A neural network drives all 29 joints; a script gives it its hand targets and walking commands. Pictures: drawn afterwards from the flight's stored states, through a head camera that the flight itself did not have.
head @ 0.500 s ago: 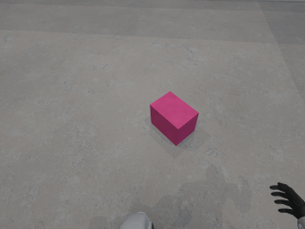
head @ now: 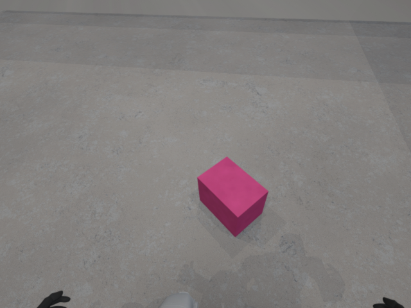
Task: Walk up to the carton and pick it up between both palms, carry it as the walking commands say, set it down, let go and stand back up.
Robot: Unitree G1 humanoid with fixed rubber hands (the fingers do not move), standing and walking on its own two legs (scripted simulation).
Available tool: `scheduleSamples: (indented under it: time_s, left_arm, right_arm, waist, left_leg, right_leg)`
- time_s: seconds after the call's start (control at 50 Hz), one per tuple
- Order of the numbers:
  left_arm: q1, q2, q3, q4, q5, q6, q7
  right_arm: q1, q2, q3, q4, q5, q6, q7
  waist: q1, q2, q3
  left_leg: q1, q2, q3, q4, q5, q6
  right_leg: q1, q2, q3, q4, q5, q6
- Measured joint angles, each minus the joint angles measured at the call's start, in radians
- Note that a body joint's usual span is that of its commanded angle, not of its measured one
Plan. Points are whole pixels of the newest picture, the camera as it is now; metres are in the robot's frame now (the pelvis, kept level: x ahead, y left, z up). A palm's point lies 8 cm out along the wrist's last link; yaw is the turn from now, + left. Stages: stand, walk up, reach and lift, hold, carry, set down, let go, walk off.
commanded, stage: walk up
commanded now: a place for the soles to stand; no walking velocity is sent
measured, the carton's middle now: (230, 196) +0.72 -0.04 -0.65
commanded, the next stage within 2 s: none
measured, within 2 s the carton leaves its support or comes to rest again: neither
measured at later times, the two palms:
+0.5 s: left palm (85, 234) +0.27 +0.32 -0.07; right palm (402, 275) +0.21 -0.36 -0.09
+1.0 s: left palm (101, 217) +0.33 +0.32 -0.10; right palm (360, 213) +0.35 -0.32 -0.09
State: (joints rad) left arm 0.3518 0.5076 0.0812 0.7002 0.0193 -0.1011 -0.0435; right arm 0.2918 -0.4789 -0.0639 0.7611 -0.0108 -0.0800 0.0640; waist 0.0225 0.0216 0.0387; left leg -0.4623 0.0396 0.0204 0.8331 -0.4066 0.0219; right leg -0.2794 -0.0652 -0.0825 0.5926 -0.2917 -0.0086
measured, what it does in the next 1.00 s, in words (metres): walks ahead: left foot, then right foot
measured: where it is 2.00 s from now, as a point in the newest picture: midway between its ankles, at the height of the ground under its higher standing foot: (266, 292)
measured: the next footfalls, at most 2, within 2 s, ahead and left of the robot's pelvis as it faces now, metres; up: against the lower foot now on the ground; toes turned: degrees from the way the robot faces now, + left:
left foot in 0.08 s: +0.15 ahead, +0.13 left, +0.00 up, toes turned +2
right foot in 0.38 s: +0.28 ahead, -0.14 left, +0.00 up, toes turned -4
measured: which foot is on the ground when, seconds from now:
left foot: up 0.00-0.06, down 0.08-0.40, up 0.42-0.64, down 0.66-1.00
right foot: down 0.00-0.08, up 0.10-0.36, down 0.38-1.00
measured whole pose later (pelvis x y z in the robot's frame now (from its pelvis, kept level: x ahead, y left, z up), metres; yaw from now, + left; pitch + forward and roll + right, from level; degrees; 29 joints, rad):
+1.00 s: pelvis +0.23 +0.00 -0.01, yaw -2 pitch -2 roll +0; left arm 0.20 0.43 0.02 0.91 0.01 -0.05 0.00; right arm 0.11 -0.42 -0.02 0.90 0.00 -0.05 0.01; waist 0.01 -0.01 0.05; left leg -0.36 0.04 0.05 0.67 -0.29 0.00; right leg -0.30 -0.03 -0.02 0.67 -0.34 0.03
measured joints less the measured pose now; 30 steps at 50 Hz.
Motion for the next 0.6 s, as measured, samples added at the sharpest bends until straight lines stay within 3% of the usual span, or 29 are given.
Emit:
scheduleSamples:
  time_s: [0.08, 0.14, 0.18, 0.3, 0.38, 0.42, 0.48, 0.52, 0.6]
  left_arm:
    - [0.033, 0.022, -0.002, -0.003, -0.003, 0.019, -0.006]
    - [0.021, 0.007, -0.008, 0.024, -0.004, 0.038, 0.006]
    - [0.006, -0.001, -0.014, 0.038, -0.006, 0.038, 0.009]
    - [-0.030, -0.038, -0.014, 0.045, -0.005, 0.034, -0.018]
    - [-0.055, -0.040, -0.003, 0.033, -0.001, 0.022, -0.025]
    - [-0.060, -0.027, 0.008, 0.020, 0.004, 0.009, -0.016]
    - [-0.054, -0.026, 0.007, 0.012, -0.009, 0.004, -0.001]
    - [-0.043, -0.026, 0.003, 0.011, -0.010, 0.007, 0.006]
    - [-0.021, -0.009, -0.007, 0.011, -0.009, 0.021, 0.013]
  right_arm:
    - [-0.012, -0.008, -0.011, -0.017, -0.007, -0.016, -0.001]
    - [-0.006, -0.010, -0.019, -0.024, -0.003, -0.029, -0.020]
    - [0.006, -0.004, -0.016, -0.023, 0.004, -0.029, -0.030]
    - [0.055, -0.021, -0.013, -0.035, -0.005, -0.028, -0.031]
    - [0.090, -0.037, -0.016, -0.041, -0.005, -0.013, -0.027]
    - [0.097, -0.033, -0.013, -0.040, -0.004, -0.005, -0.031]
    - [0.070, -0.018, 0.000, -0.021, 0.001, 0.006, -0.040]
    - [0.052, -0.009, 0.005, -0.014, 0.002, 0.001, -0.038]
    - [0.012, 0.008, 0.007, -0.009, 0.001, 0.003, -0.038]
  waist:
    - [0.017, -0.030, -0.003]
    - [0.002, -0.049, -0.002]
    - [-0.011, -0.067, -0.003]
    - [-0.057, -0.057, 0.006]
    - [-0.075, -0.029, 0.007]
    - [-0.069, -0.017, 0.011]
    - [-0.051, -0.001, 0.017]
    - [-0.034, 0.008, 0.017]
    - [0.005, -0.006, 0.029]
  left_leg:
    - [0.066, -0.024, 0.032, -0.206, 0.124, 0.009]
    - [0.066, -0.034, 0.040, -0.145, 0.151, 0.015]
    - [0.100, -0.035, 0.046, -0.167, 0.126, 0.014]
    - [0.189, -0.010, 0.048, -0.233, 0.100, 0.001]
    - [0.206, 0.018, 0.035, -0.177, 0.030, -0.014]
    - [0.163, 0.025, 0.009, -0.035, -0.033, 0.007]
    - [0.054, 0.003, -0.030, 0.207, -0.053, 0.019]
    - [0.011, 0.010, -0.022, 0.197, -0.047, 0.012]
    - [-0.003, 0.010, 0.015, 0.016, 0.011, -0.001]
  right_leg:
    - [0.002, -0.030, 0.019, 0.104, -0.102, -0.017]
    - [-0.109, 0.015, 0.114, 0.403, -0.155, -0.024]
    - [-0.171, 0.028, 0.132, 0.479, -0.116, -0.015]
    - [-0.214, -0.006, 0.063, 0.250, -0.059, 0.001]
    - [-0.135, 0.020, 0.033, 0.043, 0.003, -0.013]
    - [-0.127, 0.038, 0.028, 0.050, 0.089, -0.012]
    - [-0.106, 0.041, 0.019, 0.083, 0.035, -0.011]
    - [-0.075, 0.039, 0.016, 0.056, 0.022, -0.011]
    - [-0.043, 0.020, 0.026, 0.047, 0.006, 0.001]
